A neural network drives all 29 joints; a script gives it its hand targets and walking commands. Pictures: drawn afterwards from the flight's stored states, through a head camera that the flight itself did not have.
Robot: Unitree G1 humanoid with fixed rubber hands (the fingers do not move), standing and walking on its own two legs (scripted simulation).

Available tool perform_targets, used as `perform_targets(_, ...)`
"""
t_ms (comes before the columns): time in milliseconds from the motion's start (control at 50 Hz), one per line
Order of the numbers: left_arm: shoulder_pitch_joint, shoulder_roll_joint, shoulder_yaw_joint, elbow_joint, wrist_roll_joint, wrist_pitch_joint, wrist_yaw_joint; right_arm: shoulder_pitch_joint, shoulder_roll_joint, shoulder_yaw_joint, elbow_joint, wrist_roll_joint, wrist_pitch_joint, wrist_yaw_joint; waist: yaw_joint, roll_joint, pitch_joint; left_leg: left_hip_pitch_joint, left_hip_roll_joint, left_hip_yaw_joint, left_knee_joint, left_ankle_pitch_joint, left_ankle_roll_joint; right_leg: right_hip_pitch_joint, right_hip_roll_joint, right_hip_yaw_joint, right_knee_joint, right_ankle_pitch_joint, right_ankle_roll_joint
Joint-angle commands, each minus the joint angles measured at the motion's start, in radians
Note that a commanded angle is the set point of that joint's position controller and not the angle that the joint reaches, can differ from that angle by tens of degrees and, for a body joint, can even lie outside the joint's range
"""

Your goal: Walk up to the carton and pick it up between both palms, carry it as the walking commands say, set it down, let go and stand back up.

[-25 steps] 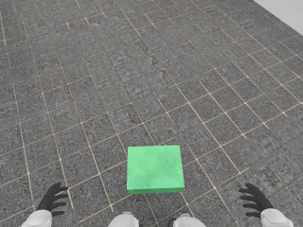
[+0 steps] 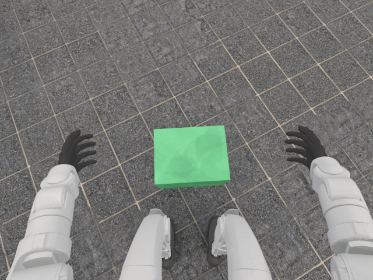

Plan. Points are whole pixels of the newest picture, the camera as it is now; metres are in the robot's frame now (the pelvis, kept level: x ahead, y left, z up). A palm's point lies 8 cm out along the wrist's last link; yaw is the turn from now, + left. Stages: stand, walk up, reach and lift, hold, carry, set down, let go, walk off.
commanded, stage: reach and lift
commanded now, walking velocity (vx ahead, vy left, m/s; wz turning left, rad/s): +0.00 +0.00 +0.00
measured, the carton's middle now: (190, 158) +0.47 +0.02 -0.58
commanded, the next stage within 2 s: none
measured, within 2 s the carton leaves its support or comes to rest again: neither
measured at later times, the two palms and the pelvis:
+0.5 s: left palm (102, 124) +0.46 +0.25 -0.16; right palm (280, 117) +0.49 -0.22 -0.16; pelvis -0.03 -0.01 -0.04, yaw +1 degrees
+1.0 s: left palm (120, 139) +0.46 +0.24 -0.29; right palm (269, 132) +0.49 -0.23 -0.27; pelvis -0.06 +0.00 -0.16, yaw +2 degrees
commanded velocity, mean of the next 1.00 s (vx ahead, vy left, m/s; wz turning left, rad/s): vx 0.00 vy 0.00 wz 0.00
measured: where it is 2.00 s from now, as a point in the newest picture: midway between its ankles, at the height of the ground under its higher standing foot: (192, 251)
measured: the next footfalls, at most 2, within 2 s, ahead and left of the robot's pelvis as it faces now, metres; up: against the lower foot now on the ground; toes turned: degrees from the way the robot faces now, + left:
none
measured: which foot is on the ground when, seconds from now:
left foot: down 0.00-1.00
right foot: down 0.00-1.00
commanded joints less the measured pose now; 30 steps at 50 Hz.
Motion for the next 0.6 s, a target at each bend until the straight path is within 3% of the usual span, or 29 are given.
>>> perform_targets(0,-0.304,0.173,0.039,-0.025,-0.016,-0.023,0.006,-0.403,-0.236,-0.080,-0.094,-0.031,-0.037,-0.014,-0.024,-0.067,-0.808,0.225,-0.042,-0.075,-0.150,0.165,-0.031,0.287,0.060,0.067,-0.123,0.049,0.031)
perform_targets(20,-0.421,0.195,0.058,-0.040,-0.002,-0.027,0.005,-0.460,-0.205,-0.069,-0.058,0.010,-0.026,-0.009,-0.001,0.012,-0.827,0.147,-0.042,-0.065,-0.128,0.100,-0.035,0.281,0.048,0.088,-0.121,-0.013,0.029)
perform_targets(60,-0.438,0.182,0.061,0.012,-0.009,-0.042,-0.008,-0.474,-0.163,-0.033,0.007,0.017,-0.030,-0.005,0.017,0.004,-0.808,0.036,-0.057,-0.045,-0.117,0.096,-0.039,0.247,0.048,0.098,-0.116,0.011,0.028)
perform_targets(80,-0.444,0.204,0.088,0.019,-0.007,-0.044,-0.005,-0.492,-0.195,-0.045,0.006,0.004,-0.030,-0.012,0.020,-0.029,-0.900,0.055,-0.059,-0.043,-0.092,0.136,-0.036,0.275,0.054,0.094,-0.090,0.036,0.032)
perform_targets(100,-0.518,0.221,0.083,0.049,-0.017,-0.056,-0.007,-0.554,-0.178,-0.046,0.010,0.012,-0.035,-0.022,0.004,-0.027,-0.924,-0.015,-0.056,-0.039,-0.072,0.104,-0.037,0.302,0.046,0.116,-0.101,0.025,0.038)
perform_targets(120,-0.515,0.185,0.076,0.111,-0.025,-0.055,-0.011,-0.584,-0.148,-0.015,0.002,0.036,-0.043,-0.015,0.013,-0.043,-0.932,-0.060,-0.051,-0.041,-0.075,0.123,-0.025,0.326,0.038,0.124,-0.091,0.063,0.041)
perform_targets(140,-0.506,0.165,0.077,0.078,-0.021,-0.061,-0.006,-0.550,-0.171,-0.045,0.095,0.014,-0.038,-0.002,0.012,-0.030,-0.968,-0.042,-0.063,-0.050,-0.099,0.135,-0.034,0.308,0.059,0.078,-0.052,0.120,0.025)
perform_targets(160,-0.608,0.222,0.097,0.078,-0.028,-0.078,-0.011,-0.665,-0.225,-0.089,0.052,-0.001,-0.057,-0.014,0.003,-0.060,-1.015,-0.087,-0.057,-0.044,-0.066,0.091,-0.035,0.274,0.059,0.106,-0.060,0.061,0.028)
perform_targets(180,-0.635,0.211,0.091,0.063,-0.029,-0.089,-0.006,-0.644,-0.208,-0.108,0.068,-0.002,-0.068,-0.017,-0.033,-0.069,-1.084,-0.057,-0.064,-0.067,-0.073,0.147,-0.021,0.307,0.057,0.115,-0.062,0.126,0.026)
perform_targets(200,-0.643,0.223,0.095,0.074,-0.048,-0.094,-0.011,-0.673,-0.195,-0.108,0.027,0.012,-0.078,-0.030,-0.035,-0.084,-1.205,-0.013,-0.082,-0.044,-0.047,0.182,-0.019,0.381,0.063,0.112,-0.064,0.183,0.030)
perform_targets(220,-0.675,0.261,0.129,0.091,-0.017,-0.102,-0.014,-0.767,-0.196,-0.083,0.029,0.008,-0.081,-0.026,0.058,-0.069,-1.114,-0.118,-0.072,-0.034,-0.057,0.157,-0.022,0.310,0.063,0.113,-0.034,0.160,0.031)
perform_targets(240,-0.735,0.240,0.101,0.058,-0.019,-0.109,-0.012,-0.823,-0.224,-0.133,0.027,0.003,-0.088,-0.029,0.023,-0.027,-1.184,-0.105,-0.071,-0.040,-0.051,0.152,-0.025,0.272,0.062,0.119,-0.027,0.142,0.019)
perform_targets(260,-0.775,0.265,0.110,0.006,-0.032,-0.117,-0.005,-0.855,-0.208,-0.093,0.008,0.023,-0.084,-0.029,0.039,-0.058,-1.291,-0.065,-0.072,-0.043,-0.050,0.164,-0.016,0.360,0.066,0.125,-0.018,0.178,0.020)
perform_targets(280,-0.753,0.259,0.132,0.066,-0.017,-0.112,-0.008,-0.829,-0.210,-0.091,0.033,0.012,-0.084,-0.029,0.050,-0.056,-1.272,-0.140,-0.076,-0.015,-0.032,0.163,-0.025,0.348,0.067,0.127,-0.018,0.184,0.026)
perform_targets(300,-0.730,0.304,0.155,0.105,-0.007,-0.103,-0.005,-0.867,-0.243,-0.117,-0.031,0.010,-0.084,-0.043,0.038,-0.091,-1.395,-0.158,-0.083,-0.016,-0.006,0.136,-0.018,0.461,0.052,0.159,-0.014,0.202,0.030)
perform_targets(320,-0.755,0.265,0.090,0.038,-0.042,-0.103,-0.006,-0.866,-0.255,-0.116,-0.046,0.013,-0.086,-0.039,0.007,-0.082,-1.470,-0.065,-0.085,-0.023,-0.034,0.173,-0.017,0.465,0.071,0.111,0.011,0.255,0.019)
perform_targets(340,-0.812,0.255,0.063,0.044,-0.059,-0.095,-0.001,-0.878,-0.237,-0.087,0.014,0.033,-0.081,-0.043,0.014,-0.065,-1.437,-0.101,-0.070,-0.030,-0.016,0.179,-0.019,0.407,0.060,0.135,0.000,0.230,0.015)
perform_targets(360,-0.853,0.330,0.111,-0.038,-0.026,-0.094,0.013,-0.875,-0.252,-0.111,0.002,0.052,-0.069,-0.044,0.045,-0.008,-1.576,0.021,-0.079,-0.025,-0.010,0.189,-0.014,0.442,0.074,0.133,0.024,0.229,0.007)
perform_targets(380,-0.874,0.333,0.105,-0.030,-0.025,-0.087,0.015,-0.895,-0.281,-0.124,0.007,0.038,-0.072,-0.042,0.049,0.008,-1.586,0.036,-0.071,-0.029,0.007,0.225,-0.018,0.395,0.072,0.129,0.044,0.256,-0.002)
perform_targets(400,-0.775,0.276,0.087,0.109,-0.036,-0.074,0.012,-0.822,-0.248,-0.095,0.113,0.062,-0.051,-0.043,0.042,0.009,-1.420,-0.065,-0.073,-0.010,0.000,0.179,-0.015,0.346,0.065,0.160,-0.008,0.177,0.002)
perform_targets(420,-0.821,0.256,0.083,0.073,-0.050,-0.078,0.013,-0.875,-0.224,-0.094,0.065,0.055,-0.073,-0.040,0.004,-0.080,-1.451,-0.056,-0.077,-0.037,0.007,0.196,-0.003,0.375,0.073,0.137,0.011,0.227,0.011)
perform_targets(440,-0.839,0.275,0.093,-0.046,-0.038,-0.099,0.005,-0.871,-0.245,-0.093,0.000,0.058,-0.087,-0.044,0.039,-0.012,-1.606,0.018,-0.084,-0.023,0.021,0.285,-0.012,0.455,0.068,0.149,0.048,0.337,0.001)
perform_targets(460,-0.805,0.329,0.115,-0.106,-0.033,-0.110,0.020,-0.858,-0.270,-0.130,-0.090,0.051,-0.102,-0.052,0.031,-0.025,-1.755,0.064,-0.093,-0.033,0.032,0.378,-0.006,0.555,0.081,0.145,0.089,0.492,-0.001)
perform_targets(480,-0.827,0.263,0.060,-0.179,-0.078,-0.107,0.014,-0.873,-0.289,-0.113,-0.182,0.081,-0.105,-0.058,-0.013,-0.033,-1.907,0.085,-0.096,-0.030,0.079,0.433,-0.003,0.673,0.085,0.163,0.104,0.601,-0.017)
perform_targets(500,-0.728,0.280,0.120,-0.012,-0.054,-0.101,0.010,-0.783,-0.234,-0.089,-0.020,0.075,-0.099,-0.059,0.046,-0.032,-1.724,-0.011,-0.085,-0.024,0.079,0.433,0.002,0.534,0.069,0.174,0.103,0.554,-0.007)
perform_targets(520,-0.771,0.295,0.100,-0.066,-0.053,-0.084,0.018,-0.823,-0.254,-0.101,-0.043,0.089,-0.088,-0.056,0.018,-0.024,-1.804,0.064,-0.084,-0.023,0.094,0.392,-0.002,0.509,0.074,0.150,0.118,0.489,-0.003)
perform_targets(540,-0.761,0.238,0.060,-0.163,-0.088,-0.094,0.011,-0.770,-0.254,-0.075,-0.124,0.104,-0.090,-0.061,0.005,0.004,-1.960,0.107,-0.097,-0.009,0.095,0.488,-0.016,0.687,0.073,0.161,0.108,0.654,-0.009)
perform_targets(560,-0.738,0.301,0.096,-0.205,-0.085,-0.099,0.026,-0.829,-0.312,-0.116,-0.215,0.095,-0.097,-0.066,0.038,-0.005,-1.974,0.113,-0.101,-0.013,0.103,0.517,-0.019,0.711,0.083,0.155,0.150,0.702,-0.010)
perform_targets(580,-0.795,0.320,0.100,-0.279,-0.089,-0.090,0.042,-0.873,-0.312,-0.117,-0.276,0.104,-0.099,-0.070,0.002,-0.059,-2.055,0.192,-0.107,-0.046,0.125,0.571,-0.001,0.676,0.089,0.141,0.178,0.728,-0.007)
